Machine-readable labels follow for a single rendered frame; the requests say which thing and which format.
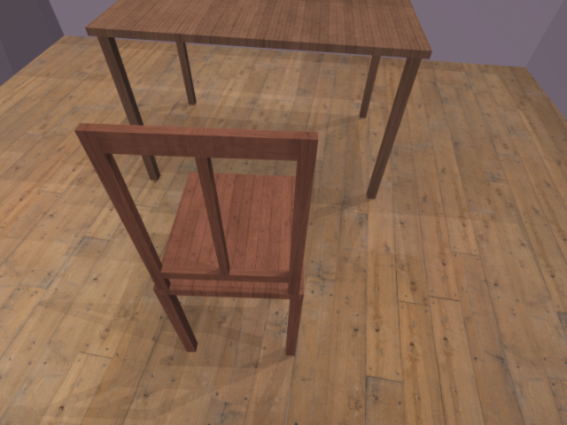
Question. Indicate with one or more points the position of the table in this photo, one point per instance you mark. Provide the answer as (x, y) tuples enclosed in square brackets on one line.
[(367, 27)]

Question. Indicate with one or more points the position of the chair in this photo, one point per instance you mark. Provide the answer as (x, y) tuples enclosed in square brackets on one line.
[(234, 235)]

